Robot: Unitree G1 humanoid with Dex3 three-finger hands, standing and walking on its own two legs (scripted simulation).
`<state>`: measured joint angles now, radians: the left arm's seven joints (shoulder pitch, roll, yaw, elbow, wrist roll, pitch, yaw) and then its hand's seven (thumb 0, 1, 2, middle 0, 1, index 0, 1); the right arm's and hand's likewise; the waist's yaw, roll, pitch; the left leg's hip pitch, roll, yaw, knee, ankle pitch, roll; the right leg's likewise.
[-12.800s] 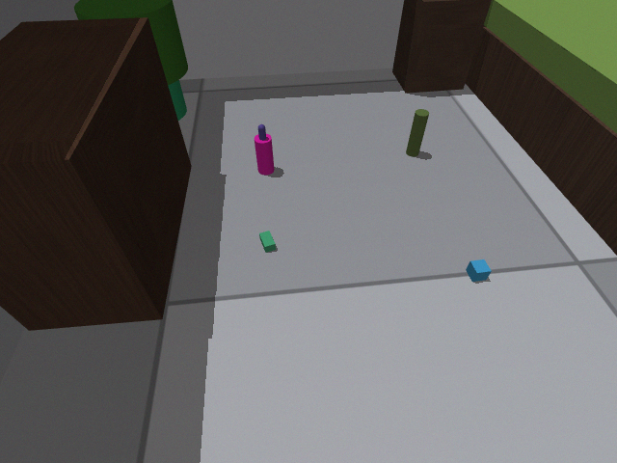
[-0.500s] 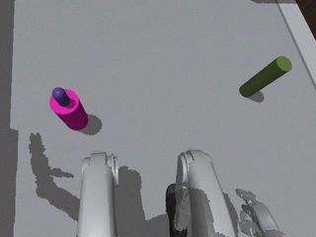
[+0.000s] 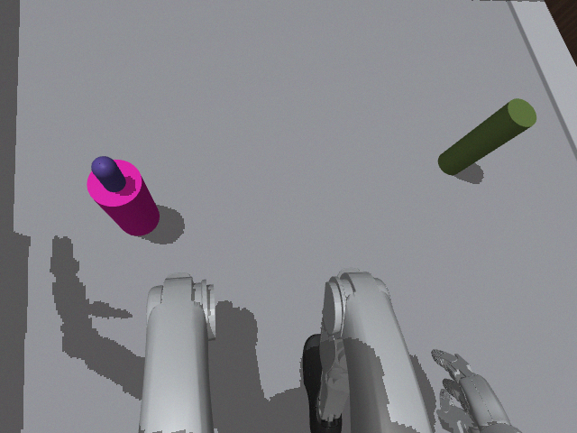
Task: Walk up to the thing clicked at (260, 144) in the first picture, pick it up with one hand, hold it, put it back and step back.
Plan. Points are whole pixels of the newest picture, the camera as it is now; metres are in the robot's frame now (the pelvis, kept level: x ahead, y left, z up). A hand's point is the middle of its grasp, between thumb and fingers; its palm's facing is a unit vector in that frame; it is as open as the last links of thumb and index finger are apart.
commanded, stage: go down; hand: left
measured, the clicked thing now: (123, 195) +0.49 +0.28 -0.26
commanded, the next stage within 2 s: none
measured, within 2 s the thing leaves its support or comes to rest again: neither
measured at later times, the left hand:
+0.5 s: hand out of the picture +0.38 +0.46 +0.06, palm faces +0.33 -0.94 -0.06, open 17.4 cm
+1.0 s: hand out of the picture +0.39 +0.45 +0.06, palm faces +0.33 -0.94 -0.06, open 17.4 cm
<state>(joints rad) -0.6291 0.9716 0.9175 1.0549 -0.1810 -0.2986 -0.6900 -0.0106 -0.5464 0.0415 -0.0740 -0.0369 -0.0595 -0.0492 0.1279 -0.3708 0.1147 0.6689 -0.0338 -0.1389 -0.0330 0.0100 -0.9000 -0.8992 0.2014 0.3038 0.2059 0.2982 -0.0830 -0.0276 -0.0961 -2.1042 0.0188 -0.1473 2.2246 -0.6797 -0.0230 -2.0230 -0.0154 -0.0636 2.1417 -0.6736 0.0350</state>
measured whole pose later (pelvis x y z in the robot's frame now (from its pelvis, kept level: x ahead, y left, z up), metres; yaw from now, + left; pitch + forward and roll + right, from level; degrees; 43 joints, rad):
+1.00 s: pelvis +0.00 +0.00 +0.00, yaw +0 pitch +32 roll -8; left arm -0.65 0.96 0.93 1.04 -0.20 -0.31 -0.70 -0.01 -0.52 0.04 -0.07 -0.04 -0.06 -0.05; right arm 0.11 -0.37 0.12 0.67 -0.04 -0.13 -0.04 0.01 -0.90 -0.90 0.20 0.30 0.21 0.30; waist -0.09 -0.03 -0.09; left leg -2.11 0.01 -0.15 2.23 -0.68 -0.03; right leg -2.03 -0.02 -0.07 2.15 -0.68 0.04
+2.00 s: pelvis +0.00 +0.00 +0.00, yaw +0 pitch +31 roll -8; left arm -0.67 0.97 0.92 1.03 -0.20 -0.31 -0.71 -0.01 -0.53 0.03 -0.06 -0.05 -0.07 -0.05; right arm 0.10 -0.37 0.12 0.66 -0.04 -0.14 -0.04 0.01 -0.90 -0.89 0.20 0.30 0.21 0.30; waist -0.09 -0.04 -0.09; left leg -2.11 0.01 -0.15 2.24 -0.68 -0.03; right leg -2.03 -0.01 -0.07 2.15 -0.67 0.04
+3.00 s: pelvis +0.00 +0.00 -0.01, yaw -1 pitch +31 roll -9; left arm -0.69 1.01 0.93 1.05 -0.19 -0.31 -0.73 -0.01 -0.59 0.03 -0.07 -0.07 -0.07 -0.06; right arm 0.10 -0.37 0.14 0.65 -0.04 -0.14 -0.04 0.01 -0.89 -0.89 0.20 0.30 0.21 0.30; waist -0.10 -0.05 -0.07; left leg -2.14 0.01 -0.16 2.27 -0.68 -0.02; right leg -2.05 -0.01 -0.07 2.17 -0.67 0.04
